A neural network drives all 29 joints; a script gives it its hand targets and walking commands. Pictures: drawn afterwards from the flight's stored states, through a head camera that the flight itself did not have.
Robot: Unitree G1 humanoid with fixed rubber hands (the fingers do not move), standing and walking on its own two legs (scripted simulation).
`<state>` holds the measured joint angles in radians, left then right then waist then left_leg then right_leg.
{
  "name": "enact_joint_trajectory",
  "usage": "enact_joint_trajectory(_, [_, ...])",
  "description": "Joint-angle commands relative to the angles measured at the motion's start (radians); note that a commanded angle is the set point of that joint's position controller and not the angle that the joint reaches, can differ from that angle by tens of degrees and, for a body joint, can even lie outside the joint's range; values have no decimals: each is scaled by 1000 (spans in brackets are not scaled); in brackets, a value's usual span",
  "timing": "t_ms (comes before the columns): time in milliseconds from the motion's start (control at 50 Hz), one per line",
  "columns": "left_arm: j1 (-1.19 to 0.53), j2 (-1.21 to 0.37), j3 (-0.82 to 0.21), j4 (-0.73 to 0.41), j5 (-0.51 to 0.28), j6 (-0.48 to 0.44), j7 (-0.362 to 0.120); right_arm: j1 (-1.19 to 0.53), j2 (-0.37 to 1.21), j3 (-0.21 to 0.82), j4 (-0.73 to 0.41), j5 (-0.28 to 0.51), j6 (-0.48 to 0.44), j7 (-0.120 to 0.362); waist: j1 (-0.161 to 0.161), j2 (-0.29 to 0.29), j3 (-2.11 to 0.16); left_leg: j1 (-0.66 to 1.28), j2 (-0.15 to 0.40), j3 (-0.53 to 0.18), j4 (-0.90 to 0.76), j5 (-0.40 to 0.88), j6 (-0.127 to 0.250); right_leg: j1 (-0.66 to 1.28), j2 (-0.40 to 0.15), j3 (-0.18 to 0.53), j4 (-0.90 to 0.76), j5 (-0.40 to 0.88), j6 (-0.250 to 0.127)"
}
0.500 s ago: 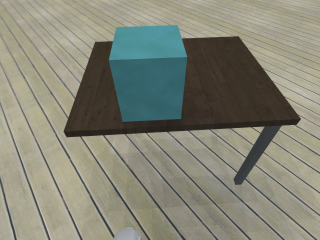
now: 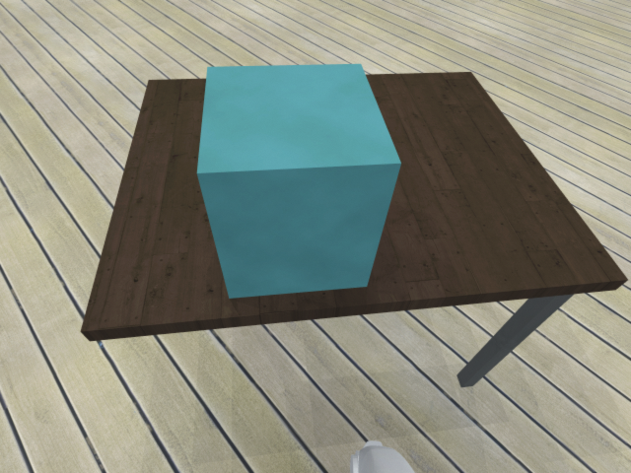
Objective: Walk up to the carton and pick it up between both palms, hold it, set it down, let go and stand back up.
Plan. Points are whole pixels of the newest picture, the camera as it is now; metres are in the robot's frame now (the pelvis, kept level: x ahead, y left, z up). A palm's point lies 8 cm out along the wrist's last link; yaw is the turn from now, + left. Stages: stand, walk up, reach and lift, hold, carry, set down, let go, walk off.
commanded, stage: walk up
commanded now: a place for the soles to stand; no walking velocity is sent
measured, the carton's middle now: (293, 184) +0.54 +0.04 +0.04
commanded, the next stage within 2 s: reach and lift in 1.80 s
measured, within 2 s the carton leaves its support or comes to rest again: neither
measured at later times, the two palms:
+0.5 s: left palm out of the picture +0.09 +0.20 -0.14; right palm out of the picture +0.06 -0.26 -0.12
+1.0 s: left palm out of the picture +0.01 +0.21 -0.13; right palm out of the picture +0.04 -0.26 -0.13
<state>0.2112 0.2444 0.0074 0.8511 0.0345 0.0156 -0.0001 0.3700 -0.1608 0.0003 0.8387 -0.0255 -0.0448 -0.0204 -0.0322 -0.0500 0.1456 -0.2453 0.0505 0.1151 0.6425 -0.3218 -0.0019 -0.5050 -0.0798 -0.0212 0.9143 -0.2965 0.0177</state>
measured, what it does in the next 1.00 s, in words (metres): steps on the spot: right foot, then left foot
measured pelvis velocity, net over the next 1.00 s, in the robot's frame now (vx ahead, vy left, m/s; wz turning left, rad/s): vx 0.00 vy -0.03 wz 0.09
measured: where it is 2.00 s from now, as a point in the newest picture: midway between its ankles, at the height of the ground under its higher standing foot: outside the picture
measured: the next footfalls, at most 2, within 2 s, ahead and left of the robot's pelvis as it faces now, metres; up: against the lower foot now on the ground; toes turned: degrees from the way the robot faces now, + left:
right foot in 0.06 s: +0.13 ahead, -0.13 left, +0.00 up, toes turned +3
left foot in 0.36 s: +0.01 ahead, +0.10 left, +0.00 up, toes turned +7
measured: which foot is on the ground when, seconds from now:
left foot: down 0.00-0.08, up 0.10-0.34, down 0.36-1.00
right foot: up 0.00-0.04, down 0.06-1.00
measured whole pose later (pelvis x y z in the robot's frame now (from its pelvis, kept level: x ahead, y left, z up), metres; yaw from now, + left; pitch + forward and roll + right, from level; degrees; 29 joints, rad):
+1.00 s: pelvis +0.00 -0.03 +0.01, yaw +5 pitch -2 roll +0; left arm 0.23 0.21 -0.02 1.03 0.01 0.03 0.00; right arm 0.33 -0.20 0.02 0.96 0.00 -0.02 0.00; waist 0.01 0.00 0.05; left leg -0.18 0.01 -0.01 0.54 -0.34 0.00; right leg -0.33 -0.06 -0.14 0.50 -0.14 -0.03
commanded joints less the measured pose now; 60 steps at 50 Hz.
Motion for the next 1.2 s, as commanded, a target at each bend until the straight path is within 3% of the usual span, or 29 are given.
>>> enact_joint_trajectory(0, [71, 40, 17, -38, -6, -7, 4, -88, -226, -55, -118, 7, -3, -2, 56, 175, -153, -100, 198, -125, -69, 708, 152, 296, 37, -45, -216, 222, -24])
enact_joint_trajectory(20, [81, 52, 23, -29, -10, -10, 4, -102, -234, -54, -118, 10, 9, 0, 74, 131, -160, -138, 175, -113, -19, 585, 127, 368, 48, -49, -305, 315, -36])
enact_joint_trajectory(40, [80, 83, 36, -32, -12, -15, 5, -72, -215, -41, -112, 11, 19, 4, 71, 28, -169, -176, 128, -94, 66, 419, 92, 432, 20, 3, -367, 454, -58])
enact_joint_trajectory(60, [63, 156, 55, -51, -15, -17, 7, -8, -156, -18, -114, 18, 27, 6, 61, -127, -225, -209, 58, -50, 200, 112, 33, 457, -155, 198, -398, 596, -128])
enact_joint_trajectory(80, [23, 191, 64, -75, -41, -8, 12, 54, -123, -10, -103, 26, 50, -5, 41, -200, -252, -140, -24, -45, 342, -334, 8, 344, -298, 354, -482, 537, -242])
enact_joint_trajectory(100, [-31, 187, 65, -80, -51, 4, 22, 43, -135, -23, -95, 26, 71, -19, 42, -198, -207, -135, -17, -101, 427, -434, 2, 246, -332, 374, -519, 384, -317])
enact_joint_trajectory(120, [-74, 168, 64, -85, -55, 11, 29, 4, -155, -30, -97, 22, 78, -24, 47, -182, -170, -153, -9, -116, 449, -421, 0, 201, -307, 356, -550, 286, -322])
enact_joint_trajectory(160, [-97, 147, 58, -104, -41, 15, 38, -39, -166, -40, -92, 18, 73, -21, 51, -140, -151, -164, -18, -126, 453, -364, -2, 190, -254, 267, -528, 345, -289])
enact_joint_trajectory(220, [-118, 124, 52, -108, -13, 13, 35, -3, -141, -47, -87, 16, 60, -18, 43, -150, -232, -124, -23, -116, 382, -304, -16, 242, -229, 227, -475, 361, -269])
enact_joint_trajectory(260, [-144, 108, 46, -114, -3, 19, 34, -1, -129, -49, -92, 19, 49, -10, 36, -140, -273, -104, -27, -101, 216, -264, -13, 309, -205, 205, -444, 277, -238])
enact_joint_trajectory(300, [-171, 107, 42, -115, -1, 27, 30, 24, -109, -46, -86, 21, 36, -5, 5, -95, -285, 6, -36, -82, -57, -66, -5, 285, -176, 163, -382, 236, -194])
enact_joint_trajectory(320, [-169, 104, 35, -106, -1, 29, 24, 41, -117, -50, -81, 18, 28, -3, -4, -43, -292, 82, -24, -104, -160, 57, 7, 232, -160, 131, -344, 207, -159])
enact_joint_trajectory(340, [-162, 77, 21, -101, -7, 28, 15, 33, -155, -59, -94, 12, 22, -2, 3, 59, -271, 103, 63, -246, -221, 80, 33, 153, -125, 94, -275, 172, -110])
enact_joint_trajectory(360, [-125, 39, 8, -97, -17, 26, 6, -14, -203, -69, -109, 13, 20, -1, 37, 191, -228, 77, 214, -470, -274, 98, 80, 59, -22, 1, -203, 22, -54])
enact_joint_trajectory(380, [-135, 37, 12, -87, -27, 28, 12, -97, -255, -84, -118, 22, 26, 3, 31, 201, -141, -118, 258, -496, -296, 32, 146, 146, 37, -5, -221, -117, -39])
enact_joint_trajectory(400, [-121, 22, 8, -72, -25, 23, 13, -159, -236, -74, -122, 26, 27, 10, 57, 208, -107, -251, 228, -442, -298, -79, 157, 286, 15, 27, -273, -63, -48])
enact_joint_trajectory(420, [-122, 36, 11, -62, -23, 11, 7, -169, -193, -53, -117, 31, 25, 18, 63, 169, -94, -266, 150, -332, -279, -133, 114, 338, 8, 37, -352, 18, -61])
enact_joint_trajectory(440, [-121, 58, 14, -48, -24, -1, -1, -141, -169, -37, -107, 28, 21, 21, 56, 139, -108, -219, 99, -264, -246, -100, 80, 334, -11, 44, -374, 97, -67])
enact_joint_trajectory(460, [-114, 68, 15, -33, -28, -9, -6, -117, -161, -30, -104, 27, 17, 19, 50, 141, -125, -179, 77, -244, -223, -43, 65, 323, -27, 53, -382, 132, -75])
enact_joint_trajectory(480, [-110, 67, 12, -25, -26, -14, -7, -102, -167, -28, -97, 33, 13, 20, 44, 166, -136, -166, 80, -249, -221, -39, 62, 322, -34, 57, -391, 121, -80])
enact_joint_trajectory(520, [-98, 67, 9, -13, -23, -16, -4, -97, -167, -29, -75, 40, 15, 24, 41, 174, -110, -172, 93, -263, -267, -173, 74, 307, -29, 47, -412, 28, -79])
enact_joint_trajectory(600, [-53, 82, 6, 33, -29, -17, -8, -86, -170, -20, -42, 38, 18, 19, 46, 124, -55, -185, 78, -253, -286, -235, 83, 287, -34, 55, -456, -18, -68])
enact_joint_trajectory(680, [-16, 98, 1, 73, -32, -22, -7, -46, -148, -12, -2, 36, 15, 18, 31, 16, -54, -119, 32, -216, -235, -161, 76, 241, -72, 116, -544, -78, -75])
enact_joint_trajectory(760, [-14, 109, -3, 96, -34, -20, 0, -11, -142, -9, 27, 31, 10, 15, 17, -36, -83, -71, 16, -203, -216, -89, 73, 239, -90, 130, -592, -97, -75])
enact_joint_trajectory(860, [14, 116, -2, 120, -31, -16, 6, -11, -150, -5, 55, 26, 6, 9, 35, -17, -142, -68, 21, -212, -232, -42, 72, 312, -90, 102, -574, -59, -79])
enact_joint_trajectory(920, [20, 114, 1, 125, -19, -4, 4, 12, -159, -5, 62, 21, 2, 9, 36, 8, -114, -137, 35, -253, -280, -177, 86, 330, -64, 56, -555, -154, -67])
enact_joint_trajectory(1000, [36, 100, -5, 135, -17, -2, 1, -4, -177, -9, 69, 24, -1, 7, 53, 71, -53, -218, 53, -303, -330, -240, 93, 336, -46, 24, -513, -108, -59])
enact_joint_trajectory(1080, [39, 99, -12, 142, -16, -14, 2, 2, -172, -2, 75, 24, -10, 9, 56, 112, -54, -225, 56, -306, -309, -100, 88, 374, -49, 8, -485, -1, -65])
enact_joint_trajectory(1180, [25, 116, -12, 141, -15, -18, 9, 31, -157, 3, 82, 19, -11, 6, 46, 89, -86, -148, 39, -271, -209, 134, 73, 366, -77, 1, -494, 70, -83])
